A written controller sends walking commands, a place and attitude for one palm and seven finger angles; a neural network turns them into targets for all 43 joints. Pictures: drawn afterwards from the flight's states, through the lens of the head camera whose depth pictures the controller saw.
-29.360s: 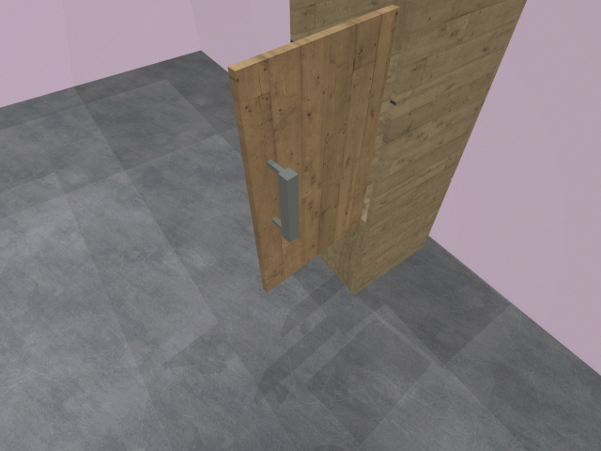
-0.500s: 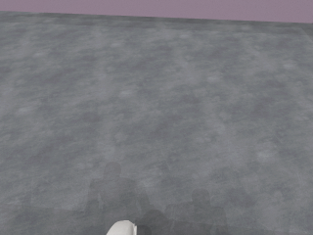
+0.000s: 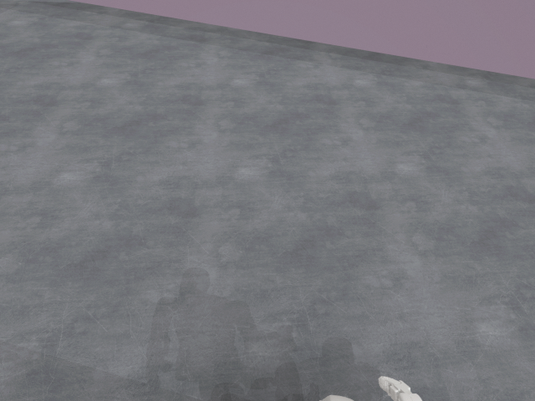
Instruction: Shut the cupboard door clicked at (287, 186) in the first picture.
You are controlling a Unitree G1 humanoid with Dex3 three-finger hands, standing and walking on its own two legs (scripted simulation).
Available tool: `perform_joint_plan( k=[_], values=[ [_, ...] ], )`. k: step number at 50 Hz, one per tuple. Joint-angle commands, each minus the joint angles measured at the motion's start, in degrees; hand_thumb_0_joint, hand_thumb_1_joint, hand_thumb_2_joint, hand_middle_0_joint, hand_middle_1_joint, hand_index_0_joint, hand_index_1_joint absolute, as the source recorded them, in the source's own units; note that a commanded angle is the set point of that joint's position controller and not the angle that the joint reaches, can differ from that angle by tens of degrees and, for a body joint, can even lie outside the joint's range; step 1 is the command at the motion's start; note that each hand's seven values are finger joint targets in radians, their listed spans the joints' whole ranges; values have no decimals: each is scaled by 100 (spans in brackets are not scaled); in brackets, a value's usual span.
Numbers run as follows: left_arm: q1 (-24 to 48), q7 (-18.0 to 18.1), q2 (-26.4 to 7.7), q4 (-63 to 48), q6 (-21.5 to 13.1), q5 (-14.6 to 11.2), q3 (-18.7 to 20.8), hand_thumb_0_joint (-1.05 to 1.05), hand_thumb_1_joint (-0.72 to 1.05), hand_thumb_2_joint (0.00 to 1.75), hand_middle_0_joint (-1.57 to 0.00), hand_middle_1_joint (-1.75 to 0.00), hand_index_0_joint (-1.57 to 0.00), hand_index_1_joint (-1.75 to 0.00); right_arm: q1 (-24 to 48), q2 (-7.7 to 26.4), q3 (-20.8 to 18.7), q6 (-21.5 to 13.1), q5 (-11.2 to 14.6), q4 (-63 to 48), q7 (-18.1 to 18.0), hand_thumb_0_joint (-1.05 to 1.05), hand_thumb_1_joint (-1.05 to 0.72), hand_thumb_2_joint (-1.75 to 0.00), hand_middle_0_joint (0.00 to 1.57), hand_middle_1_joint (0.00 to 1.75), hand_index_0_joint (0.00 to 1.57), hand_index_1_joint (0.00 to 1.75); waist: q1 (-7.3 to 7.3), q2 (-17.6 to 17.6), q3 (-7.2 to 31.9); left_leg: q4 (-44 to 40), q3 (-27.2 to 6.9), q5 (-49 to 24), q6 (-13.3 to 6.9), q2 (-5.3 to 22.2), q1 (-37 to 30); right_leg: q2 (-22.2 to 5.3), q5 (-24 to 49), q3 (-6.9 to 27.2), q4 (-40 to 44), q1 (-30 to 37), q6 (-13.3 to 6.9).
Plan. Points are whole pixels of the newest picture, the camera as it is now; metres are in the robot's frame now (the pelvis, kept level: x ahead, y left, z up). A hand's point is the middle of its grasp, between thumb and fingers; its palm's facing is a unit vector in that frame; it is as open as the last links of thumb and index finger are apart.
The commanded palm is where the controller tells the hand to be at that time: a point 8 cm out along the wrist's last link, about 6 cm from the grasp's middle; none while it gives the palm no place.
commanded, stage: turn to face it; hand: left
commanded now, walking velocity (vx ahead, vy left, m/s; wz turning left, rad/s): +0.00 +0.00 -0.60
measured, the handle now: out of the picture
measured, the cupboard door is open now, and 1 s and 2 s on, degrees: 58 58 58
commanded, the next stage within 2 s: none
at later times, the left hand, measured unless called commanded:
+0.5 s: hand (201, 396) +0.15 +0.12 -0.16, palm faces -0.25 -0.94 -0.24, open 7.4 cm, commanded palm none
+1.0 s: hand (218, 324) +0.27 +0.12 -0.16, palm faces -0.53 -0.82 -0.21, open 7.4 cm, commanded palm none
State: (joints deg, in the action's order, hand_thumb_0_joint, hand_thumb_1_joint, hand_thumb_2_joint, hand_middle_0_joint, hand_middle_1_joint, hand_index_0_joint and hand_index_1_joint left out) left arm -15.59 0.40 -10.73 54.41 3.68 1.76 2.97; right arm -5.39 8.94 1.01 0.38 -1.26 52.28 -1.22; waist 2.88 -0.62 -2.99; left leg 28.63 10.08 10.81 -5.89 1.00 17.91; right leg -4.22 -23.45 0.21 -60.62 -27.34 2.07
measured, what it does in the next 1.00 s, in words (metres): steps on the spot, turning right: right foot, then left foot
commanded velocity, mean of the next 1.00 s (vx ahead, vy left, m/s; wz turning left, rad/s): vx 0.00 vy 0.00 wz -0.60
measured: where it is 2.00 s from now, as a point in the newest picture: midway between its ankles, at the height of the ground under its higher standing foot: outside the picture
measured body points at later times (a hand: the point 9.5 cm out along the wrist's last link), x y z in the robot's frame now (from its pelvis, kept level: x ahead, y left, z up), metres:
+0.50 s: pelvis +0.04 -0.05 +0.00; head +0.08 -0.06 +0.45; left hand +0.16 +0.17 -0.14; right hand +0.01 -0.32 -0.14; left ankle +0.06 +0.08 -0.67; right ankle -0.02 -0.14 -0.74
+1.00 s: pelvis +0.07 -0.01 +0.01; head +0.13 -0.02 +0.45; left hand +0.30 +0.16 -0.14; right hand -0.01 -0.26 -0.12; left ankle +0.13 +0.08 -0.74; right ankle -0.05 -0.12 -0.67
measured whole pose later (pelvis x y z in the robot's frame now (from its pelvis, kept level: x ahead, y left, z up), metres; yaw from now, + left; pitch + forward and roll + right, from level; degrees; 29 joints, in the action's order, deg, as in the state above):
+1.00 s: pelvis +0.07 -0.01 +0.01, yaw -35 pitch +2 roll -3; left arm -8.7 -2.3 -15.7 49.2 5.6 1.7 5.5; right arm -11.7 11.2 -1.2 0.8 -1.5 50.9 -1.5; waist 0.3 -0.7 -5.1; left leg 28.0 12.1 14.4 -0.6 7.9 14.6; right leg -2.6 -25.2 -2.2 -55.0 -24.7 3.5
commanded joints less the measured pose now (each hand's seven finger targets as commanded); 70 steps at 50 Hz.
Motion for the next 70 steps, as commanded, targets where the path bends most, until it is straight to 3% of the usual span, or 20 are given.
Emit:
perform_joint_plan(
  k=[1, 9, 12, 13, 14, 16, 21, 28, 32, 33, 34, 35, 41, 53, 55, 56, 57, 58, 64, 70],
  values=[
    [-265, -52, -411, -314, 25, 1, 224, 0, 90, 90, -20, -30, -20, -30, -323, 1140, -434, -25, -31, -215, -81, 0, -90, -90, 20, 30, 20, 30, -241, 449, 174, -1597, -1268, 711, -307, 1896, -97, -25, 157, -129, 196, 15, 41],
    [29, -126, -320, -608, -63, 1, 236, 0, 90, 90, -20, -30, -20, -30, -629, 1190, -610, -6, -40, -64, -51, 0, -90, -90, 20, 30, 20, 30, -387, 981, 536, -880, -709, -434, -289, 2073, -893, 183, 59, -536, 1767, 469, -35],
    [-276, -127, -463, -552, -128, 3, 282, 0, 90, 90, -20, -30, -20, -30, -599, 1247, -661, 14, 8, -64, -28, 0, -90, -90, 20, 30, 20, 30, -193, 759, 659, -45, -264, -783, 76, 1885, -622, 262, 1104, -578, 3003, 1309, -153],
    [-480, -103, -708, -513, -170, 16, 333, 0, 90, 90, -20, -30, -20, -30, -542, 1130, -657, 22, 33, -119, -8, 0, -90, -90, 20, 30, 20, 30, -52, 172, 729, 660, -29, -249, 374, 1573, -220, -85, 1665, 36, 3677, 1774, -347],
    [-475, -45, -1261, -541, -257, 81, 406, 0, 90, 90, -20, -30, -20, -30, -527, 720, -580, 34, 66, -327, 16, 0, -90, -90, 20, 30, 20, 30, -18, -1459, 613, 1764, 385, 1618, 787, 701, 1004, -1360, 2905, 1839, 4309, 2258, -877],
    [-531, 47, -1441, -507, -241, 6, 416, 0, 90, 90, -20, -30, -20, -30, -148, 749, -531, 136, 44, -510, -7, 0, -90, -90, 20, 30, 20, 30, 73, -1017, 303, 3490, -703, 2244, 826, 351, 1799, -1741, 3649, 2035, 4290, 2044, -1544],
    [48, 80, -1062, -640, -301, -54, 329, 0, 90, 90, -20, -30, -20, -30, -404, 824, -518, 104, 27, -346, -8, 0, -90, -90, 20, 30, 20, 30, -196, -575, 615, 3436, -947, 1207, 1051, 371, 1835, -992, 4277, 1204, 3831, 2524, -1259],
    [-32, 48, -1319, -586, -231, -16, 413, 0, 90, 90, -20, -30, -20, -30, -204, 815, -479, 59, 84, -522, -61, 0, -90, -90, 20, 30, 20, 30, -53, -798, 591, 1832, -831, 1408, 1072, 122, 1226, -892, 4662, 1676, 3521, 2535, -1367],
    [569, 15, -1256, -733, -148, -55, 402, 0, 90, 90, -20, -30, -20, -30, -888, 907, -498, 6, 113, -345, -75, 0, -90, -90, 20, 30, 20, 30, -475, -772, 491, -49, -816, 89, 1000, 33, -566, -440, 3174, 1604, 3128, 1101, -828],
    [494, 4, -999, -799, -116, -105, 340, 0, 90, 90, -20, -30, -20, -30, -1084, 1236, -541, -59, 66, -299, -100, 0, -90, -90, 20, 30, 20, 30, -513, 128, 624, -768, -1382, -250, 833, 668, -1292, 68, 2018, 1278, 2641, 457, -540],
    [274, -49, -688, -898, -90, -160, 274, 0, 90, 90, -20, -30, -20, -30, -1250, 1820, -644, -99, -15, -348, -111, 0, -90, -90, 20, 30, 20, 30, -504, 1824, 811, -1055, -2902, -1166, 196, 2179, -1809, 826, -682, 461, 1323, -430, -162],
    [469, -48, -856, -953, -80, -115, 274, 0, 90, 90, -20, -30, -20, -30, -1370, 1942, -648, -50, -40, -391, -135, 0, -90, -90, 20, 30, 20, 30, -617, 1603, 753, -1126, -3176, -1325, -335, 2749, -1324, 658, -1489, 295, 82, -308, -108],
    [471, -256, -803, -847, 44, -38, 352, 0, 90, 90, -20, -30, -20, -30, -516, 1382, -488, -55, -64, -652, -142, 0, -90, -90, 20, 30, 20, 30, -243, 1044, 317, -1143, -1349, -871, -100, 1785, -763, 231, -199, 42, -684, -357, 119],
    [777, -263, -671, -1003, -68, -54, 217, 0, 90, 90, -20, -30, -20, -30, -949, 1622, -689, -14, -41, -339, -19, 0, -90, -90, 20, 30, 20, 30, -432, 1349, 764, -194, -385, -2237, 5, 2038, -1358, 362, 186, -645, 2261, 808, -65],
    [221, -238, -912, -825, -123, -38, 290, 0, 90, 90, -20, -30, -20, -30, -740, 1597, -702, 10, 15, -399, 7, 0, -90, -90, 20, 30, 20, 30, -108, 887, 830, 601, -54, -1312, 430, 1767, -585, 304, 1385, -542, 3493, 1960, -217],
    [-122, -179, -1450, -736, -204, 13, 377, 0, 90, 90, -20, -30, -20, -30, -714, 1256, -634, 29, 68, -519, 39, 0, -90, -90, 20, 30, 20, 30, 93, -545, 948, 1665, 295, 211, 806, 1207, 392, -733, 2422, 740, 4119, 2786, -559],
    [-288, -91, -1922, -659, -238, 13, 462, 0, 90, 90, -20, -30, -20, -30, -395, 880, -520, 63, 40, -802, 54, 0, -90, -90, 20, 30, 20, 30, 209, -1774, 616, 3007, 76, 2657, 1036, 424, 1684, -1771, 4262, 2252, 4136, 2759, -1143],
    [-369, -27, -1923, -649, -216, -53, 444, 0, 90, 90, -20, -30, -20, -30, -365, 1088, -499, 155, 59, -797, -17, 0, -90, -90, 20, 30, 20, 30, 219, -1327, 654, 3724, -706, 2550, 975, 506, 1777, -1935, 4091, 2127, 4152, 2467, -1496],
    [463, 25, -1265, -865, -294, -83, 296, 0, 90, 90, -20, -30, -20, -30, -537, 1021, -531, 168, 23, -499, 25, 0, -90, -90, 20, 30, 20, 30, -279, -887, 585, 3606, -944, 1045, 1154, 470, 1611, -802, 4052, 1059, 3884, 2200, -1127],
    [216, 5, -1367, -779, -269, -36, 343, 0, 90, 90, -20, -30, -20, -30, -179, 976, -519, 153, 51, -666, 2, 0, -90, -90, 20, 30, 20, 30, -144, -761, 513, 2675, -943, 1220, 1157, 261, 1427, -846, 3465, 1675, 3939, 2147, -1341]
  ],
)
